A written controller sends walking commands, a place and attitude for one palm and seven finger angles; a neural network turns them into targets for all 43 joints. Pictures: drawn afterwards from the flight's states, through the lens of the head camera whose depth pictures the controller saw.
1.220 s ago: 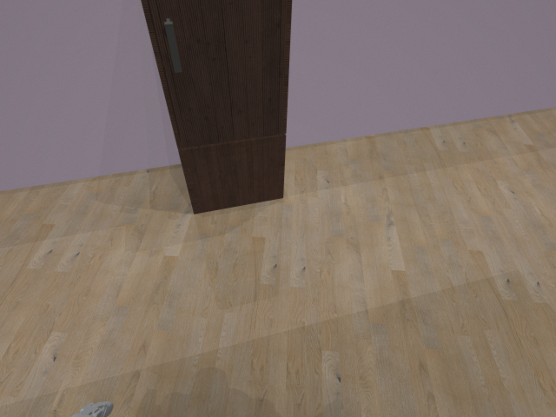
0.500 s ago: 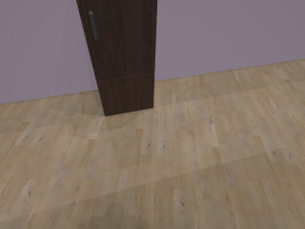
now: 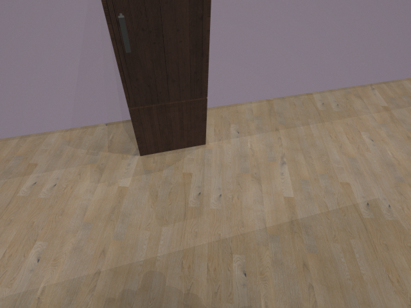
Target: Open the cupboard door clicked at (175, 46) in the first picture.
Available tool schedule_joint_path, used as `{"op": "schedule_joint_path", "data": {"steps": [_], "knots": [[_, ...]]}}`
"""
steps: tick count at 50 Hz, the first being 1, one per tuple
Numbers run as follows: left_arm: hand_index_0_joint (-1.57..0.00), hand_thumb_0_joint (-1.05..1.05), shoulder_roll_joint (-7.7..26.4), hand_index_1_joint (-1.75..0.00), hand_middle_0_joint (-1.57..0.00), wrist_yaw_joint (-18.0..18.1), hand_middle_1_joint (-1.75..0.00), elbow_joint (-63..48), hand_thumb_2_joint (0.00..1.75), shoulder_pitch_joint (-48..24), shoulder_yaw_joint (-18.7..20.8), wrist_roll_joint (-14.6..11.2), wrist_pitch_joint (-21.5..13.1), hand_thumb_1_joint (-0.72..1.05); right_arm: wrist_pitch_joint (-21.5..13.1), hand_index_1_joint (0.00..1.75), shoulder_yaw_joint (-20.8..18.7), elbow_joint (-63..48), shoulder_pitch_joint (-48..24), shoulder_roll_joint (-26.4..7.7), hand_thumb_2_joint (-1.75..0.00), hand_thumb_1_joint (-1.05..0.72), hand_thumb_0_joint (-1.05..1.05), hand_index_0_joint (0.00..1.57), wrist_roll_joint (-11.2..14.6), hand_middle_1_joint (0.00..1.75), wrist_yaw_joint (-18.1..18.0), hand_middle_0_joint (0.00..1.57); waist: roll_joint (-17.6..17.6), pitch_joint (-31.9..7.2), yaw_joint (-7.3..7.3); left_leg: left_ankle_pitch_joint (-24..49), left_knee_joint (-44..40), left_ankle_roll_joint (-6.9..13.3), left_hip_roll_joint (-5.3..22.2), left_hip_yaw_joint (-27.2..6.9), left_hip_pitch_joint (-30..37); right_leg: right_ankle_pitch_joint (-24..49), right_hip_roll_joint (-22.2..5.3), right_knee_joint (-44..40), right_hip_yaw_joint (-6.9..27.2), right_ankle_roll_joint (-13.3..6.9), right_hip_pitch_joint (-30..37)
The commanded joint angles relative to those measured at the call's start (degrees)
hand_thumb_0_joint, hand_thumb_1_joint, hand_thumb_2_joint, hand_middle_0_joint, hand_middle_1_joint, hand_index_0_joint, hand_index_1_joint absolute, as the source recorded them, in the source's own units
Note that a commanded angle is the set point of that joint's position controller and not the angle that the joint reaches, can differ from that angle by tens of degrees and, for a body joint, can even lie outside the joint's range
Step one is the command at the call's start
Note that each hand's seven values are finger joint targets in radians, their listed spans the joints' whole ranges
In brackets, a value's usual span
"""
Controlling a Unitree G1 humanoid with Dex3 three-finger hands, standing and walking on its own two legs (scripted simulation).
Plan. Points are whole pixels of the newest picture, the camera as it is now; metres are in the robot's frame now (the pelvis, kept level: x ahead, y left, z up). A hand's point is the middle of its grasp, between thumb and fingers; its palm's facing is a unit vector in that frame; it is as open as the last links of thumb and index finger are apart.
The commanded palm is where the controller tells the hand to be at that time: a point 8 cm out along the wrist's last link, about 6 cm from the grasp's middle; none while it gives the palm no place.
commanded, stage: look at it before walking up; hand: left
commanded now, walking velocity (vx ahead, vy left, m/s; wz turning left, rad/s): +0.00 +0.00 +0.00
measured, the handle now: (124, 33) +1.12 +0.42 +0.04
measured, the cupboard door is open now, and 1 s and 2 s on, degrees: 0 0 0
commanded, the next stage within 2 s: walk to a spot facing it in 0.22 s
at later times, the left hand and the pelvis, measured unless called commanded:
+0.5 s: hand out of the picture +0.07 +0.23 -0.17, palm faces -0.02 -0.96 -0.27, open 7.4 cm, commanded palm none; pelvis +0.03 +0.00 +0.00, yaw -1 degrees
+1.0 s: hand (166, 240) +0.33 +0.13 -0.19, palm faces -0.15 -0.96 -0.22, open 7.3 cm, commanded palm none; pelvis +0.20 -0.05 -0.04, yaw -9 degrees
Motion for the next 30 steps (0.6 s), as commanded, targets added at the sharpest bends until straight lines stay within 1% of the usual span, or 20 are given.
{"op": "schedule_joint_path", "data": {"steps": [1, 4, 5, 7, 8, 10, 16, 17, 18, 19, 20, 21, 22, 24, 25, 26, 27, 28, 29, 30], "knots": [[-0.2, 0.0, 12.0, -0.3, -0.2, 0.9, -0.3, -3.8, 0.9, -2.8, 2.6, 0.0, -1.3, 0.9, -1.1, 0.3, -2.3, -3.6, -3.1, -11.9, -0.9, -0.9, 0.0, 0.2, 0.3, 0.3, -0.9, 0.2, 0.6, -2.6, -0.22, 5.6, -3.9, 2.1, 6.2, -5.6, 0.0, 4.7, -6.8, -4.5, 6.0, -1.8, 0.2], [-0.2, 0.0, 11.9, -0.3, -0.2, 0.9, -0.3, -3.8, 0.9, -2.9, 2.7, 0.0, -1.2, 0.9, -1.1, 0.3, -2.3, -3.6, -3.1, -12.0, -0.9, -0.9, 0.0, 0.2, 0.3, 0.3, -0.9, 0.2, 0.8, -2.7, -0.31, 5.8, -3.9, 2.1, 6.3, -5.7, 0.2, 4.8, -6.7, -4.5, 5.9, -1.8, 0.3], [-0.2, 0.0, 11.9, -0.3, -0.2, 0.9, -0.3, -3.7, 0.9, -2.6, 2.6, 0.0, -1.2, 0.9, -1.2, 0.3, -2.3, -3.6, -3.3, -12.0, -0.9, -0.9, 0.0, 0.2, 0.3, 0.3, -0.9, 0.2, 1.5, -2.7, -0.19, 5.7, -4.1, 2.2, 6.3, -5.8, 0.3, 4.7, -6.9, -4.4, 5.7, -1.7, 0.2], [-0.2, 0.0, 11.9, -0.3, -0.2, 0.8, -0.3, -3.8, 0.9, -2.6, 2.7, 0.0, -1.2, 0.9, -1.2, 0.3, -2.2, -3.6, -3.4, -12.0, -0.9, -0.9, 0.0, 0.2, 0.3, 0.3, -0.9, 0.2, 1.3, -2.9, -0.16, 5.7, -4.1, 2.2, 6.3, -5.8, 0.4, 4.7, -6.8, -4.7, 6.0, -1.7, 0.5], [-0.2, 0.0, 12.0, -0.3, -0.2, 0.8, -0.3, -3.6, 0.9, -2.7, 2.6, 0.0, -1.2, 0.9, -1.2, 0.3, -2.2, -3.5, -3.2, -12.1, -0.9, -0.9, 0.0, 0.2, 0.3, 0.3, -0.9, 0.2, 0.6, -3.2, -0.31, 6.4, -4.1, 2.2, 6.3, -5.8, 0.8, 5.6, -6.8, -4.5, 5.9, -1.7, 0.6], [-0.2, 0.0, 11.9, -0.3, -0.2, 0.9, -0.3, -3.7, 0.9, -2.7, 2.7, 0.0, -1.2, 0.9, -1.3, 0.3, -2.2, -3.5, -3.2, -12.1, -0.9, -0.9, 0.0, 0.2, 0.3, 0.3, -1.0, 0.2, 1.2, -3.9, -0.19, 7.7, -4.0, 2.2, 6.5, -5.8, 1.1, 7.0, -6.9, -4.1, 5.6, -1.7, 1.4], [-0.2, 0.0, 12.0, -0.3, -0.2, 0.9, -0.3, -3.7, 0.9, -2.8, 2.6, 0.0, -1.3, 0.9, -1.2, 0.3, -2.2, -3.5, -3.5, -12.2, -0.9, -0.9, 0.0, 0.2, 0.3, 0.3, -1.0, 0.2, 0.4, -3.5, -0.24, 8.2, -4.1, 2.1, 6.5, -5.6, 1.4, 8.0, -7.0, -4.3, 5.5, -1.7, 1.5], [-0.2, 0.0, 7.7, -0.3, -0.2, 1.0, -0.3, -2.6, 0.9, -0.6, 1.8, -0.2, -0.8, 0.9, -0.8, 0.3, -1.2, -2.5, -2.0, -7.8, -0.9, -0.9, 0.0, 0.2, 0.1, 0.3, -0.9, 0.2, 0.4, -4.6, -0.13, 6.0, -3.5, 1.6, 6.3, -4.7, 1.9, 5.2, -7.0, -4.6, 5.3, -1.1, 1.8], [-0.2, 0.0, 4.8, -0.3, -0.2, 1.1, -0.3, -1.7, 0.9, 1.9, 1.1, 0.0, -0.2, 0.9, -0.2, 0.3, -0.5, -1.8, 0.3, -4.5, -0.9, -0.9, 0.0, 0.2, -0.2, 0.3, -0.6, 0.2, 0.0, -4.4, -0.12, 0.6, -2.5, 1.0, 5.8, -3.6, 1.5, -1.7, -6.6, -4.4, 5.6, -0.9, 1.2], [-0.2, 0.0, 4.7, -0.3, -0.2, 0.9, -0.3, -1.4, 0.9, 3.3, 1.2, 0.2, 0.3, 0.9, 0.2, 0.3, -0.5, -1.7, 1.6, -4.1, -0.9, -0.9, 0.0, 0.2, -0.4, 0.3, -0.5, 0.2, -0.8, -3.1, 0.11, -6.7, -1.6, 1.1, 5.1, -3.3, -0.1, -9.9, -6.3, -5.1, 6.8, -1.2, 0.1], [-0.2, 0.0, 5.2, -0.3, -0.2, 0.6, -0.3, -1.4, 0.9, 3.7, 1.5, 0.4, 0.6, 0.9, 0.4, 0.3, -0.7, -1.6, 2.0, -4.2, -0.9, -0.9, 0.0, 0.2, -0.6, 0.3, -0.4, 0.2, -1.6, -0.2, 0.09, -13.0, -1.6, 1.2, 4.5, -2.9, -2.9, -16.4, -6.2, -6.0, 8.1, -1.8, -1.7], [-0.2, 0.0, 5.7, -0.3, -0.2, 0.3, -0.3, -1.7, 0.9, 4.5, 1.8, 0.5, 0.8, 0.9, 0.6, 0.3, -0.9, -1.9, 2.3, -4.2, -0.9, -0.9, 0.0, 0.2, -0.8, 0.3, -0.3, 0.2, -2.7, 2.2, 0.37, -17.4, -0.9, 1.2, 3.8, -2.5, -5.5, -21.3, -6.4, -7.0, 9.4, -2.4, -3.2], [-0.2, 0.0, 6.0, -0.3, -0.2, 0.1, -0.3, -1.9, 0.9, 5.1, 2.2, 0.6, 0.9, 0.9, 0.6, 0.3, -1.0, -2.1, 2.6, -4.2, -0.9, -0.9, 0.0, 0.2, -0.9, 0.3, -0.2, 0.2, -3.5, 4.1, 0.45, -19.5, 0.7, 1.1, 3.2, -1.8, -7.8, -24.6, -6.6, -7.5, 10.9, -3.1, -4.3], [-0.2, 0.0, 6.2, -0.3, -0.2, -0.1, -0.3, -2.2, 0.9, 7.3, 2.9, 0.6, 0.8, 0.9, 0.3, 0.3, -1.3, -2.7, 3.6, -3.4, -0.9, -0.9, 0.0, 0.2, -0.9, 0.3, -0.2, 0.2, -4.8, 5.8, 0.65, -19.5, 4.9, 1.3, 2.3, -0.1, -10.1, -27.3, -7.9, -8.3, 13.6, -5.0, -4.8], [-0.2, 0.0, 6.1, -0.3, -0.2, -0.1, -0.3, -2.4, 0.9, 7.9, 3.2, 0.5, 0.6, 0.9, 0.0, 0.3, -1.4, -2.9, 4.5, -2.9, -0.9, -0.9, 0.0, 0.2, -0.8, 0.3, -0.2, 0.2, -4.8, 6.4, 0.34, -17.8, 6.7, 1.3, 2.2, 0.9, -10.2, -27.0, -8.7, -8.4, 15.0, -5.9, -5.3], [-0.2, 0.0, 5.9, -0.3, -0.2, -0.1, -0.3, -2.6, 0.9, 8.3, 3.4, 0.3, 0.3, 0.9, -0.5, 0.3, -1.5, -3.0, 5.8, -2.3, -0.9, -0.9, 0.0, 0.2, -0.7, 0.3, -0.3, 0.2, -5.2, 6.2, -0.09, -15.8, 7.6, 1.4, 2.2, 1.5, -9.4, -25.2, -9.0, -7.7, 15.2, -6.6, -5.5], [-0.2, 0.0, 5.3, -0.3, -0.2, -0.1, -0.3, -2.8, 0.9, 8.3, 3.5, 0.2, 0.0, 0.9, -0.9, 0.3, -1.6, -2.9, 7.3, -2.0, -0.9, -0.9, 0.0, 0.2, -0.6, 0.3, -0.4, 0.2, -4.1, 6.2, -0.8, -14.5, 7.3, 1.6, 2.6, 1.5, -7.6, -22.7, -8.6, -6.1, 14.6, -6.9, -6.7], [-0.2, 0.0, 4.2, -0.3, -0.2, -0.2, -0.3, -3.1, 0.9, 8.3, 3.6, 0.1, -0.3, 0.9, -1.3, 0.3, -1.7, -2.6, 9.1, -1.6, -0.9, -0.9, 0.0, 0.2, -0.5, 0.3, -0.5, 0.2, -2.2, 5.3, -1.56, -13.4, 5.4, 2.1, 3.4, 0.5, -4.7, -18.8, -7.3, -3.0, 12.8, -6.7, -8.0], [-0.2, 0.0, 2.9, -0.3, -0.2, -0.3, -0.3, -3.7, 0.9, 7.0, 3.5, 0.2, -0.4, 0.9, -1.6, 0.3, -2.1, -1.8, 11.6, -2.3, -0.9, -0.9, 0.0, 0.2, -0.5, 0.3, -0.6, 0.2, 1.7, 5.8, -2.77, -15.5, 2.2, 3.3, 6.0, -3.4, -1.2, -17.0, -4.4, 2.4, 9.5, -5.6, -12.4], [-0.2, 0.0, 0.6, -0.3, -0.2, -0.6, -0.3, -4.8, 0.9, 5.3, 3.3, 0.3, -0.6, 0.9, -2.0, 0.3, -2.7, -0.6, 15.7, -4.0, -0.9, -0.9, 0.0, 0.2, -0.7, 0.3, -0.8, 0.2, 8.9, 6.0, -4.35, -16.8, -4.0, 6.1, 11.7, -11.2, 4.2, -13.8, -0.1, 13.1, 3.1, -3.8, -18.8]]}}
